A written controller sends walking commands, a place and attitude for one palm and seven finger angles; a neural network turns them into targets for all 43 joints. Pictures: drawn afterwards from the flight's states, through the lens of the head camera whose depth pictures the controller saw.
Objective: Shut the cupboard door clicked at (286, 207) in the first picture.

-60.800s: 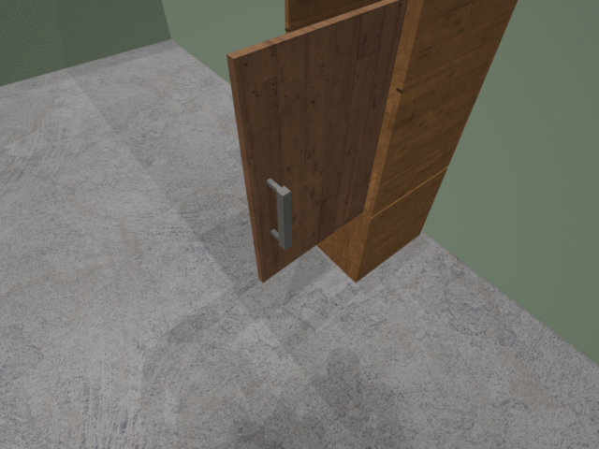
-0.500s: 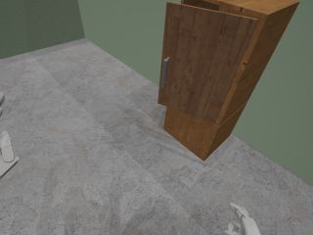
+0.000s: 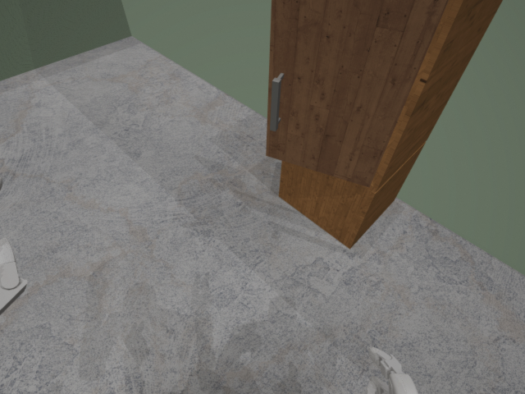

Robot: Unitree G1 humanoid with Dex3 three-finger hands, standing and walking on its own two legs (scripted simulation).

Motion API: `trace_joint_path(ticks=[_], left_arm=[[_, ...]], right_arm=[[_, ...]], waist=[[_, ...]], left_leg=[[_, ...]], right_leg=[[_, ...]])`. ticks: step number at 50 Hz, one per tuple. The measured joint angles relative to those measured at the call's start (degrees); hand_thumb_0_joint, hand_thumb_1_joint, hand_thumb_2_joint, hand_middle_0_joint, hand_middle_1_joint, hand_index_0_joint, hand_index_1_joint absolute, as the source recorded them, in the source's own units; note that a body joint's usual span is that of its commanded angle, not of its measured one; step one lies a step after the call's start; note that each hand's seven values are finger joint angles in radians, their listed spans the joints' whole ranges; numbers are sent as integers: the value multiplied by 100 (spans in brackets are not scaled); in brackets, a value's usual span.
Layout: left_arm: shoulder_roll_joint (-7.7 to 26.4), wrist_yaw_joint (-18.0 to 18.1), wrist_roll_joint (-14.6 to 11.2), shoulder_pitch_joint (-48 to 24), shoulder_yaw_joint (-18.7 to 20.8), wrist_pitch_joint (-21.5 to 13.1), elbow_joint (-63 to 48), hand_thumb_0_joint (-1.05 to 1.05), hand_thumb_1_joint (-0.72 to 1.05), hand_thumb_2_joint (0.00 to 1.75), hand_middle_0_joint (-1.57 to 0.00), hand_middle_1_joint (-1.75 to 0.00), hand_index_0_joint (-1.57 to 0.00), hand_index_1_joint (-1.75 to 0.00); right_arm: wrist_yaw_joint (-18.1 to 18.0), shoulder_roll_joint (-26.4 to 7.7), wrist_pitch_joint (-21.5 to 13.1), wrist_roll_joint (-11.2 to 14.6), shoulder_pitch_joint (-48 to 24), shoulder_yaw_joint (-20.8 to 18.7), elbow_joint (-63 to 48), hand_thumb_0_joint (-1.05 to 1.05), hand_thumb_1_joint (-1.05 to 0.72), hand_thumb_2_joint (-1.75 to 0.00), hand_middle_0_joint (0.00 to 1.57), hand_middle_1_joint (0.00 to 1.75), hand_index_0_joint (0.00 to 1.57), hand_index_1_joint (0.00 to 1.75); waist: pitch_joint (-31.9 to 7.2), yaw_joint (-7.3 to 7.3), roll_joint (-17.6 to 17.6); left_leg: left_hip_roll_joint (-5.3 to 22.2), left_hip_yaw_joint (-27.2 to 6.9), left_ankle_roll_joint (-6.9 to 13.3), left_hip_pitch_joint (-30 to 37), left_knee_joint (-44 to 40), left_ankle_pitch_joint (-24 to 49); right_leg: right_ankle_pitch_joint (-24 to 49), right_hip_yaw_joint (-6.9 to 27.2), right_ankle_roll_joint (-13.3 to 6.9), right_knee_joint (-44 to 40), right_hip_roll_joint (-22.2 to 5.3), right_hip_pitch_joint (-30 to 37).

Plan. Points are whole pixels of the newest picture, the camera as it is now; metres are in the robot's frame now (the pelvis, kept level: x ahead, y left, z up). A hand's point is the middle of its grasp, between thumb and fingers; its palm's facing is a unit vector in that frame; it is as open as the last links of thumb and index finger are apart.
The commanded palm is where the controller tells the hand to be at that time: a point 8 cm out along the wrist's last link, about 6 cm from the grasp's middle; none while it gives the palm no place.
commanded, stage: stop stepping back and stand still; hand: left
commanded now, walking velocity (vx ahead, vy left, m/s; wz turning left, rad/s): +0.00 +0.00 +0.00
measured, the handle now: (277, 102) +0.91 -0.02 -0.09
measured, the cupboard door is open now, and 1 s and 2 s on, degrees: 21 21 21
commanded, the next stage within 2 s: let the arm hang, fingers relaxed in 0.38 s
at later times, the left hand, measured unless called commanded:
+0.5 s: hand (54, 277) +0.22 +0.24 +0.15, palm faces +0.41 -0.79 -0.46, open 7.5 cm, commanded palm none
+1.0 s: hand out of the picture -0.06 +0.19 -0.17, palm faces +0.06 -0.98 -0.21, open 7.2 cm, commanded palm none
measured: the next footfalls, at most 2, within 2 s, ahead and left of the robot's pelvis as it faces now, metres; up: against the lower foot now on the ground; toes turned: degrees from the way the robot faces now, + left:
none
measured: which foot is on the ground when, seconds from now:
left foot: down 0.00-1.00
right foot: down 0.00-1.00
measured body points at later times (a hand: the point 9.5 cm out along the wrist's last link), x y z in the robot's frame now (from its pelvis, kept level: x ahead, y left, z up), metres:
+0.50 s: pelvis +0.02 -0.02 -0.01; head +0.02 -0.02 +0.44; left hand +0.19 +0.28 +0.17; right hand +0.18 -0.26 -0.09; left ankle +0.04 +0.10 -0.74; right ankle -0.05 -0.09 -0.74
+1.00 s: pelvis -0.01 +0.01 +0.00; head +0.02 +0.02 +0.45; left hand -0.06 +0.24 -0.16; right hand -0.02 -0.22 -0.15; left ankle +0.04 +0.10 -0.74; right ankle -0.05 -0.09 -0.74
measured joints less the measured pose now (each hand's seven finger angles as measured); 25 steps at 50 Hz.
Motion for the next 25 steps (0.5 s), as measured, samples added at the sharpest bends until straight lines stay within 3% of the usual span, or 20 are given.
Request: trace_joint_path(ticks=[5,13,24,25], left_arm=[[-269,56,-19,-31,-205,80,-87,2,89,90,-21,-30,-21,-30],[-270,135,64,-175,-197,-60,-2,2,88,90,-21,-30,-21,-30],[-329,124,96,-244,-287,-52,104,2,88,90,-21,-30,-21,-30],[-298,41,158,-395,-435,-112,361,2,89,90,-21,-30,-21,-30]], right_arm=[[-13,-213,93,116,-186,-128,27,1,-90,-90,21,30,20,30],[-126,-493,253,183,-200,-321,-82,1,-91,-90,20,30,20,30],[-125,-460,297,190,-105,-272,-198,1,-91,-90,20,29,20,30],[-26,-503,199,203,-100,-274,-119,1,-91,-90,20,29,20,30]], waist=[[-50,31,34],[-287,35,-80],[-281,65,-70],[-277,91,-24]], left_leg=[[104,-61,-110,-77,315,-208],[136,-131,-213,-10,551,-441],[123,-131,-191,48,448,-367],[109,-153,-174,-20,503,-346]], right_leg=[[-280,-37,-107,303,84,-59],[-550,-90,-170,531,109,35],[-470,-93,-141,416,106,98],[-459,-131,-121,482,86,38]])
